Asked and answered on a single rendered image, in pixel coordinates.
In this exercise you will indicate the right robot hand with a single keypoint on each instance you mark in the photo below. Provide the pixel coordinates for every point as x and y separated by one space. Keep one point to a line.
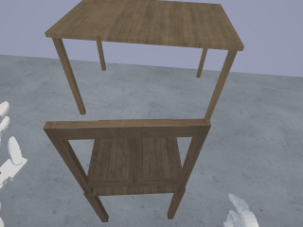
245 218

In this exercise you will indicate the chair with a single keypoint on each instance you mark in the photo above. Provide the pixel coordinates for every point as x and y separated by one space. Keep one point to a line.
131 156

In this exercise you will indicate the table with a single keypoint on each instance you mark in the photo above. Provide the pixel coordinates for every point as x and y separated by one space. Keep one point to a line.
155 22

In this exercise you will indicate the left robot hand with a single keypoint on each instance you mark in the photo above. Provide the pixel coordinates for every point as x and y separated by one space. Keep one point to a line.
13 166

